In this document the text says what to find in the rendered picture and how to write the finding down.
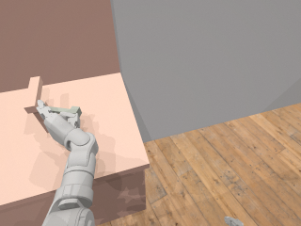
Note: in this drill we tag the left robot forearm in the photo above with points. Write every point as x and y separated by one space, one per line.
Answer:
75 190

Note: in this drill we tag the counter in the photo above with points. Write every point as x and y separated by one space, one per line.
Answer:
64 52

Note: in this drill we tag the robot left upper arm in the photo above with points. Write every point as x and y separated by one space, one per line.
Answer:
80 216

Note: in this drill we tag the robot left hand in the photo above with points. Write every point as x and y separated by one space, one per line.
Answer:
58 125

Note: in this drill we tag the robot right hand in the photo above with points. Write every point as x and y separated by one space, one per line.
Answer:
233 222

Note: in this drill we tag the tap lever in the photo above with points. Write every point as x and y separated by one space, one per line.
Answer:
73 110

